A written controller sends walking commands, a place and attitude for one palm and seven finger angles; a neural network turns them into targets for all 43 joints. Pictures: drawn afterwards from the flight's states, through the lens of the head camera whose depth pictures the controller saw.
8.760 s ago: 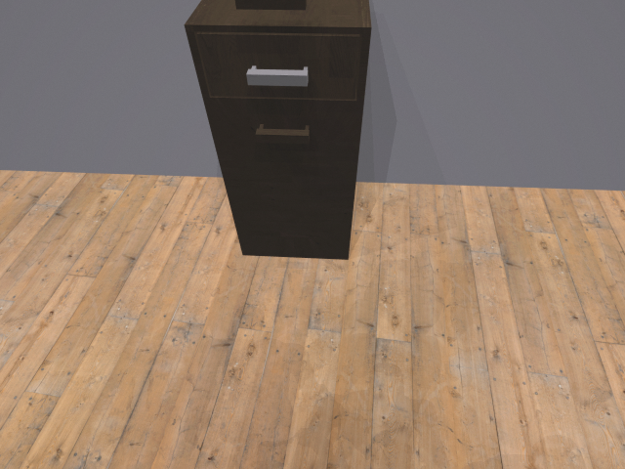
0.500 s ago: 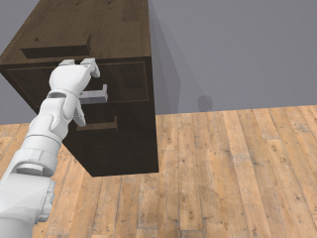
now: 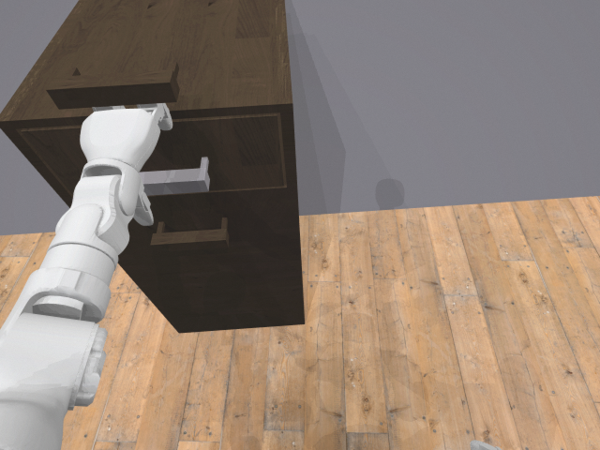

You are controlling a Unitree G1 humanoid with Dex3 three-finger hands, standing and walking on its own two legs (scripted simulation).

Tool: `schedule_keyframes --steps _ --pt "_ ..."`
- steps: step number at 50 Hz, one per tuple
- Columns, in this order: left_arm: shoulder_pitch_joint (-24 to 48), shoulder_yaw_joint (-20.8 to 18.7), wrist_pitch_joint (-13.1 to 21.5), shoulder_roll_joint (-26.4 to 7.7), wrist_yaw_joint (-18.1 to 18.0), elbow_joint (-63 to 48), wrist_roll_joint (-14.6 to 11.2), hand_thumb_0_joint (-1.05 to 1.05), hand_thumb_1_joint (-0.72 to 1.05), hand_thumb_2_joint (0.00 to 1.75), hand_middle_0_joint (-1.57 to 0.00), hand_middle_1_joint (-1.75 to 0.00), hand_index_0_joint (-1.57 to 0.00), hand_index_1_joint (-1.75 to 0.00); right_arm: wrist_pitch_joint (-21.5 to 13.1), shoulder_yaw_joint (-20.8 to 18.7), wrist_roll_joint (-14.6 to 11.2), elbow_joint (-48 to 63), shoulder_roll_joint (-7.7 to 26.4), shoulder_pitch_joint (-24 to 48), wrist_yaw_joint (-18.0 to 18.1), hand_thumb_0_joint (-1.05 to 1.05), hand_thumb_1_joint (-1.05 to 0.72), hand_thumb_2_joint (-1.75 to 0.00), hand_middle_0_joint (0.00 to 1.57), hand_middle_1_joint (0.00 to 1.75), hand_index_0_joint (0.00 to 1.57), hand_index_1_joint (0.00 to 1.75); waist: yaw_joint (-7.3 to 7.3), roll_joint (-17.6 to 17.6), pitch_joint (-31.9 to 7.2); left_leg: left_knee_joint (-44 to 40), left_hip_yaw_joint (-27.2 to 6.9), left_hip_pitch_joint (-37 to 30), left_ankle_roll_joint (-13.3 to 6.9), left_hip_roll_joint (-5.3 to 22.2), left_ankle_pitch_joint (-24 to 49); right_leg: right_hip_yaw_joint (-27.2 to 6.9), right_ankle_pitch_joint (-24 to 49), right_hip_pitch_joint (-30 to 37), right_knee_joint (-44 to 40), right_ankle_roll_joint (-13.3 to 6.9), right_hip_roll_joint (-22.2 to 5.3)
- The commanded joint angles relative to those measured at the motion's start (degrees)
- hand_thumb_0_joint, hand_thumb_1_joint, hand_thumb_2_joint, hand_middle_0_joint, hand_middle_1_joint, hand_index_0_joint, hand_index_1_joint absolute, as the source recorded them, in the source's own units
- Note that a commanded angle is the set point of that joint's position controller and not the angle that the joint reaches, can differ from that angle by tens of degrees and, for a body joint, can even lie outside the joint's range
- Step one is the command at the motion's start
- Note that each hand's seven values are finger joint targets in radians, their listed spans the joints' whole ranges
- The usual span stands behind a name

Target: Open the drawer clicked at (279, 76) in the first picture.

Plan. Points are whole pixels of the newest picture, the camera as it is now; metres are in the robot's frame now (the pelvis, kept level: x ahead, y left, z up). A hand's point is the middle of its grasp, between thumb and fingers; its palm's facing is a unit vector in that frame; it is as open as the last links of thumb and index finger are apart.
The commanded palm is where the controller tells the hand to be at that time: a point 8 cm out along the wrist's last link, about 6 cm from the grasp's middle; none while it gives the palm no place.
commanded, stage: move the hooked fingers above the handle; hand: left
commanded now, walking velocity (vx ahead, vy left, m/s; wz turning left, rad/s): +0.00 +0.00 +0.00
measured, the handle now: (164, 173) +0.53 +0.23 +0.04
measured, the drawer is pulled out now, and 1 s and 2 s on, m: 0.00 0.00 0.00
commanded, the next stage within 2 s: none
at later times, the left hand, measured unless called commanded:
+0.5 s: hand (139, 175) +0.47 +0.23 +0.10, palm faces -0.02 +0.02 -1.00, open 13.9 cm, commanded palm +0.44 +0.23 +0.16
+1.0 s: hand (126, 187) +0.45 +0.25 +0.09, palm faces -0.11 -0.01 -0.99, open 13.8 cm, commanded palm +0.44 +0.23 +0.16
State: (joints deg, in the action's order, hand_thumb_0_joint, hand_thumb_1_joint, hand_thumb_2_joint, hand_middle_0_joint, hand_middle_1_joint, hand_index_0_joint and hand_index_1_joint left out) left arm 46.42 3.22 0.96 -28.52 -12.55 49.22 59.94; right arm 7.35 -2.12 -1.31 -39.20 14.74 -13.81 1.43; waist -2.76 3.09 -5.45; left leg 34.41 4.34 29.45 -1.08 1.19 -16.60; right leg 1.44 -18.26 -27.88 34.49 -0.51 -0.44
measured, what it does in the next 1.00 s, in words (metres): stands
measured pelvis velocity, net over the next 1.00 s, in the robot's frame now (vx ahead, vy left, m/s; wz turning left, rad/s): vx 0.01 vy -0.01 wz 0.01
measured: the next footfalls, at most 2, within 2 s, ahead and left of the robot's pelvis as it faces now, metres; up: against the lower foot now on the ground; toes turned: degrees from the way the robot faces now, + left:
none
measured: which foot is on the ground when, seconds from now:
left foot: down 0.00-1.00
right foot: down 0.00-1.00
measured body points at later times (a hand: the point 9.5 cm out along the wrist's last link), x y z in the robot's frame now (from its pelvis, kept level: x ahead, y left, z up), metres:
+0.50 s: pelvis +0.00 +0.00 +0.00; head +0.06 -0.03 +0.45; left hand +0.47 +0.23 +0.15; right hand +0.07 -0.26 -0.14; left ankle +0.00 +0.11 -0.73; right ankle -0.02 -0.12 -0.73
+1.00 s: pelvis +0.01 -0.01 +0.00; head +0.06 -0.04 +0.45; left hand +0.45 +0.25 +0.15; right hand +0.08 -0.28 -0.14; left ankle +0.00 +0.11 -0.73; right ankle -0.02 -0.12 -0.73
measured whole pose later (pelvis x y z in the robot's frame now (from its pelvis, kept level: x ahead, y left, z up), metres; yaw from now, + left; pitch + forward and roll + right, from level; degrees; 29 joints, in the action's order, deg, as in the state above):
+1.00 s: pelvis +0.01 -0.01 +0.00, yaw +0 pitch +11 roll +0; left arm 42.8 3.8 -1.9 -30.7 -2.9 50.4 56.6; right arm 8.4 -2.2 -2.0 -38.4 15.7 -16.7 2.5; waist -2.4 3.8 -5.6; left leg 32.2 3.9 27.1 -0.6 1.5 -16.1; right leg 1.8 -18.1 -25.6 32.7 -0.9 0.0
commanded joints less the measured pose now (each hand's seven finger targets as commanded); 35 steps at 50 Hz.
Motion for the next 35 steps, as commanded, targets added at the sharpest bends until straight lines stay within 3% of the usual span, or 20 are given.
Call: schedule_keyframes --steps 1,3,4,6,7,9,11,14,17,20,21,22,24,25,27,29,33,35 --pt "17.8 -2.1 -8.9 -13.6 3.1 -1.8 -0.7 0.00 -0.50 0.30 -0.30 -1.20 -0.30 -1.20 0.3 -2.6 -0.7 5.6 9.2 -3.7 0.1 0.00 -0.90 -0.90 0.20 0.30 0.20 0.30 0.98 -6.1 -21.9 -3.2 -0.3 -11.5 -1.1 -1.4 21.6 0.2 23.0 12.8 -3.5 -1.0 2.0" --pt "18.5 -0.2 -6.5 -11.2 7.7 -8.9 -4.2 0.00 -0.50 0.30 -0.30 -1.20 -0.30 -1.20 0.3 -3.1 -1.0 7.6 9.5 -3.4 0.8 0.00 -0.90 -0.90 0.20 0.30 0.20 0.30 -0.03 -8.2 -24.0 -3.3 -0.8 -14.5 -2.1 -1.6 22.6 -0.5 25.2 14.7 -4.4 -0.5 1.7" --pt "20.2 1.1 -4.6 -9.9 9.6 -12.9 -5.1 0.00 -0.50 0.30 -0.30 -1.20 -0.30 -1.20 0.2 -3.3 -0.9 8.1 9.5 -3.0 1.4 0.00 -0.90 -0.90 0.20 0.30 0.20 0.30 -1.04 -9.2 -23.5 -3.1 -1.3 -15.6 -2.6 -1.8 22.3 -0.7 25.6 14.3 -4.8 -0.3 1.7" --pt "24.7 3.7 0.4 -7.5 11.9 -18.7 -5.5 0.00 -0.50 0.30 -0.30 -1.20 -0.30 -1.20 -0.3 -3.4 -0.6 7.7 8.8 -3.1 2.5 0.00 -0.90 -0.90 0.20 0.30 0.20 0.30 -2.64 -7.9 -20.3 -2.9 -2.3 -17.5 -2.9 -2.2 20.5 -1.0 22.7 10.6 -5.7 -0.2 1.8" --pt "28.7 5.4 3.4 -6.2 12.2 -22.9 -5.9 0.00 -0.50 0.30 -0.30 -1.20 -0.30 -1.20 -0.8 -3.3 -0.3 7.5 8.3 -3.4 2.8 0.00 -0.90 -0.90 0.20 0.30 0.20 0.30 -3.78 -6.3 -18.8 -2.7 -3.0 -18.7 -3.0 -2.1 20.7 -1.0 21.0 8.4 -6.0 -0.4 1.8" --pt "32.1 3.4 7.4 -8.5 10.4 -24.4 -4.7 0.00 -0.50 0.30 -0.30 -1.20 -0.30 -1.20 -1.3 -3.6 -0.1 5.8 7.9 -4.8 3.0 0.00 -0.90 -0.90 0.20 0.30 0.20 0.30 -3.33 0.3 -17.8 -2.0 -4.3 -21.6 -2.4 -2.0 20.7 -0.9 16.8 3.1 -5.2 -1.2 2.3" --pt "32.6 0.1 9.5 -10.8 7.0 -25.6 -3.9 0.00 -0.50 0.30 -0.30 -1.20 -0.30 -1.20 -1.6 -3.8 0.1 4.9 7.4 -5.9 2.6 0.00 -0.90 -0.90 0.20 0.30 0.20 0.30 -2.06 4.6 -20.2 -1.0 -5.5 -24.1 -1.4 -1.7 23.4 -0.2 15.2 0.6 -3.9 -1.9 2.7" --pt "31.3 -6.9 7.4 -16.5 0.5 -18.5 -3.1 0.00 -0.50 0.30 -0.30 -1.20 -0.30 -1.20 -1.8 -3.2 0.2 3.3 7.3 -6.5 1.3 0.00 -0.90 -0.90 0.20 0.30 0.20 0.30 -0.08 4.2 -20.0 -1.0 -5.4 -19.3 -0.3 -1.8 23.6 0.7 15.1 1.8 -2.3 -2.4 3.1" --pt "25.9 -11.3 0.0 -20.9 -4.2 -9.6 -1.9 0.00 -0.50 0.30 -0.30 -1.20 -0.30 -1.20 -1.3 -1.9 0.1 3.4 7.6 -4.2 0.7 0.00 -0.90 -0.90 0.20 0.30 0.20 0.30 2.91 -0.9 -21.1 -2.3 -3.1 -10.8 -0.1 -2.4 21.3 0.7 17.5 9.6 -1.9 -2.3 2.8" --pt "22.0 -6.4 -8.2 -17.3 -3.8 -1.9 0.4 0.00 -0.50 0.30 -0.30 -1.20 -0.30 -1.20 -0.7 -1.8 0.0 3.7 8.0 -2.8 0.1 0.00 -0.90 -0.90 0.20 0.30 0.20 0.30 3.23 -1.6 -21.8 -3.1 -1.0 -9.5 -0.1 -1.8 21.3 0.4 20.2 11.5 -2.0 -1.8 2.3" --pt "19.4 -6.1 -10.1 -17.4 -2.1 0.6 0.8 0.00 -0.50 0.30 -0.30 -1.20 -0.30 -1.20 -0.3 -1.8 -0.2 4.1 8.4 -3.1 0.1 0.00 -0.90 -0.90 0.20 0.30 0.20 0.30 3.46 -3.0 -22.5 -3.4 -0.5 -9.3 -0.2 -1.7 21.3 0.3 21.1 13.0 -2.4 -1.6 2.2" --pt "18.3 -5.4 -10.6 -16.7 0.2 1.0 -0.2 0.00 -0.50 0.30 -0.30 -1.20 -0.30 -1.20 0.3 -2.0 -0.4 4.7 8.9 -3.3 0.3 0.00 -0.90 -0.90 0.20 0.30 0.20 0.30 2.82 -6.1 -24.0 -3.6 -0.4 -9.5 -0.6 -1.7 21.6 0.0 22.9 15.6 -2.9 -1.4 2.0" --pt "21.6 -5.8 -8.4 -18.3 4.2 -6.3 -2.7 0.00 -0.50 0.30 -0.30 -1.20 -0.30 -1.20 0.5 -2.5 -0.8 6.7 9.6 -3.3 1.2 0.00 -0.90 -0.90 0.20 0.30 0.20 0.30 1.47 -8.1 -27.2 -3.7 -0.2 -11.5 -1.8 -1.9 21.7 -1.0 26.9 19.0 -3.6 -0.4 1.4" --pt "22.2 -3.9 -6.8 -16.4 6.2 -9.4 -3.4 0.00 -0.50 0.30 -0.30 -1.20 -0.30 -1.20 0.3 -2.8 -0.9 7.5 9.6 -3.2 1.8 0.00 -0.90 -0.90 0.20 0.30 0.20 0.30 0.36 -8.2 -26.9 -3.7 -0.4 -12.4 -2.4 -2.1 21.4 -1.2 27.8 19.0 -4.3 -0.2 1.3" --pt "25.9 1.3 -1.6 -10.6 9.4 -18.8 -4.3 0.00 -0.50 0.30 -0.30 -1.20 -0.30 -1.20 -0.5 -3.4 -0.7 7.9 8.9 -3.3 2.6 0.00 -0.90 -0.90 0.20 0.30 0.20 0.30 -2.14 -7.3 -25.0 -3.3 -1.4 -15.9 -3.0 -2.1 22.3 -1.4 27.5 16.2 -5.5 -0.1 1.4" --pt "27.4 1.8 3.2 -10.4 10.5 -22.5 -4.4 0.00 -0.50 0.30 -0.30 -1.20 -0.30 -1.20 -1.0 -3.7 -0.3 6.5 8.6 -4.1 3.3 0.00 -0.90 -0.90 0.20 0.30 0.20 0.30 -2.78 -3.9 -21.0 -2.8 -2.1 -18.7 -3.2 -2.2 21.5 -1.6 24.3 11.1 -6.0 -0.4 2.0" --pt "28.4 0.1 7.8 -11.3 7.9 -21.6 -4.6 0.00 -0.50 0.30 -0.30 -1.20 -0.30 -1.20 -1.5 -3.5 -0.4 4.4 7.5 -5.7 2.9 0.00 -0.90 -0.90 0.20 0.30 0.20 0.30 -2.40 1.2 -17.4 -2.1 -3.5 -19.2 -2.3 -2.4 20.2 -1.2 18.8 6.0 -5.7 -1.3 2.2" --pt "25.7 -6.1 6.7 -16.9 4.9 -15.7 -4.2 0.00 -0.50 0.30 -0.30 -1.20 -0.30 -1.20 -1.2 -3.2 -0.5 3.4 8.0 -6.0 2.4 0.00 -0.90 -0.90 0.20 0.30 0.20 0.30 -0.57 0.4 -16.1 -2.3 -3.5 -15.5 -1.6 -2.5 18.8 -0.7 17.3 6.2 -4.7 -1.7 2.4"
